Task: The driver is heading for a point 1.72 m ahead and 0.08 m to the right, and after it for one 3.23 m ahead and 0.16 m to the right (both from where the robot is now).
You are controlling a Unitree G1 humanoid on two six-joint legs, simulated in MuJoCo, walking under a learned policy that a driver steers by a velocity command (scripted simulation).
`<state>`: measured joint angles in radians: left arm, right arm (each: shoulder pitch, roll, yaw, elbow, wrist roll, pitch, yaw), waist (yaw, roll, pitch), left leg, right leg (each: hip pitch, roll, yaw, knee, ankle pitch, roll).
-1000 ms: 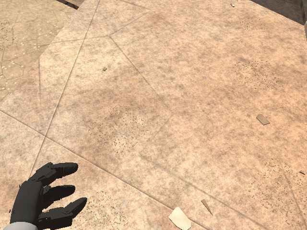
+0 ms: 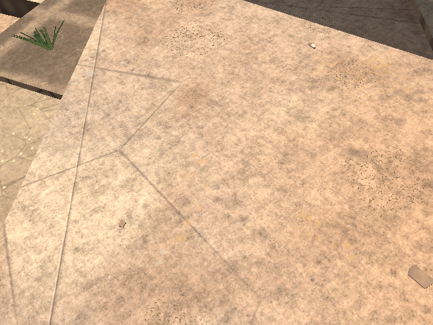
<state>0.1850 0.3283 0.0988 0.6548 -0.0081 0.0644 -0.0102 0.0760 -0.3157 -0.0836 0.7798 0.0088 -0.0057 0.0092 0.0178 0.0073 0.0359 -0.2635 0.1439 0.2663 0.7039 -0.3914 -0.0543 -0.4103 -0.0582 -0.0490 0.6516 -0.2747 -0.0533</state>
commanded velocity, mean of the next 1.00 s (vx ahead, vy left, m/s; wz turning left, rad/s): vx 0.04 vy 0.00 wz -0.23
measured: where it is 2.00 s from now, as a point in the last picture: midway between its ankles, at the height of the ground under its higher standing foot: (219, 259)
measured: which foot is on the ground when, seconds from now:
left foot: up 0.00-0.38, down 0.40-0.84, up 0.86-1.00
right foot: down 0.00-0.42, up 0.44-0.68, down 0.70-1.00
